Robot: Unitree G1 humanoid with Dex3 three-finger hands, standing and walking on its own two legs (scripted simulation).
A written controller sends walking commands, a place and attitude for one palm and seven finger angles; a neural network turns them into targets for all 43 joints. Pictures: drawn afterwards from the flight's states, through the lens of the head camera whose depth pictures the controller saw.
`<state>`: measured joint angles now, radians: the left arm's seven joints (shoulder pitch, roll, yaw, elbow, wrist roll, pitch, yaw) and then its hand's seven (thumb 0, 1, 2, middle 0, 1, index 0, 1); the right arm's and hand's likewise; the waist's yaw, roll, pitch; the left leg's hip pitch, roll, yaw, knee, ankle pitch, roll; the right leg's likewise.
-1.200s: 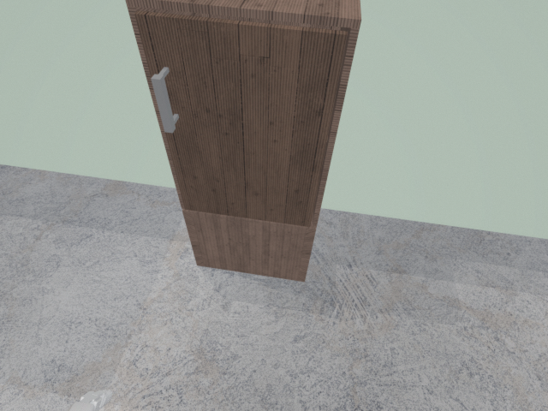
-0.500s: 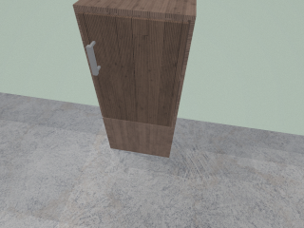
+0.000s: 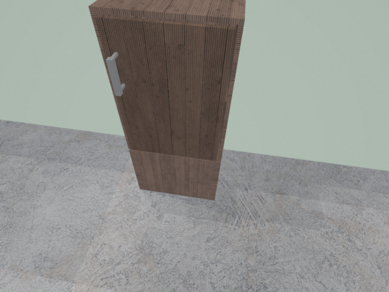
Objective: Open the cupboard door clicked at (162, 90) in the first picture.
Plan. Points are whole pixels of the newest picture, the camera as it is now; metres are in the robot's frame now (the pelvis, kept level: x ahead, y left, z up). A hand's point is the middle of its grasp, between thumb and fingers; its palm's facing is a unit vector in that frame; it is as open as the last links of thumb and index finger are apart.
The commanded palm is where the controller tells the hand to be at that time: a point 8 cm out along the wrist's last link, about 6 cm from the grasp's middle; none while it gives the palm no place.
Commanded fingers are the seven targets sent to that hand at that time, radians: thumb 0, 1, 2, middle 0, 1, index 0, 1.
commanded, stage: look at it before walking up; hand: left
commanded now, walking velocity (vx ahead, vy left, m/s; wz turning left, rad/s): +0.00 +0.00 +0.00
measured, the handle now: (117, 74) +0.75 +0.31 +0.04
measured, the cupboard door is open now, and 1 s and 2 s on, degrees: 0 0 0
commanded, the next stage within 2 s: turn to face it in 0.34 s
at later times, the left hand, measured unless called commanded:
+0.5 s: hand out of the picture +0.07 +0.22 -0.16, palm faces -0.01 -0.95 -0.30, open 7.4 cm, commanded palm none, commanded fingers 0.00 0.90 0.90 -0.20 -0.30 -0.20 -0.30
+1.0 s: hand out of the picture +0.03 +0.23 -0.20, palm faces +0.05 -0.98 -0.17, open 7.4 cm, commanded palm none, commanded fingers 0.00 0.90 0.90 -0.20 -0.30 -0.20 -0.30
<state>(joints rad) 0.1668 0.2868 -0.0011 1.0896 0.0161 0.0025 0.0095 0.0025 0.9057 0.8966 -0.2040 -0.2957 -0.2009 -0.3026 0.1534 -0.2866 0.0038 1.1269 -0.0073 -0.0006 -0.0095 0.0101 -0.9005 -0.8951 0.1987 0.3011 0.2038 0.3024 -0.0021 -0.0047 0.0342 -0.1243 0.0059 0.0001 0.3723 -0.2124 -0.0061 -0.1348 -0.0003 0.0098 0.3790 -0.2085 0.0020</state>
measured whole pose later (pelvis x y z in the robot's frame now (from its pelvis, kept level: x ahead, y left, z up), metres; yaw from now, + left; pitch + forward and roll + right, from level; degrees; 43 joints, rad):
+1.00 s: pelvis +0.05 +0.05 -0.02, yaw -1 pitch -1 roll -1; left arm 0.36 0.19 0.05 1.09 0.03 0.01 0.01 0.00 0.90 0.90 -0.21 -0.30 -0.20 -0.30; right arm 0.35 -0.21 -0.03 1.10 -0.02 -0.01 0.00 0.01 -0.90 -0.90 0.20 0.30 0.20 0.30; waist 0.02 -0.03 0.02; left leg -0.24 0.01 0.09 0.57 -0.30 0.04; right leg -0.16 -0.04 0.03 0.56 -0.39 0.00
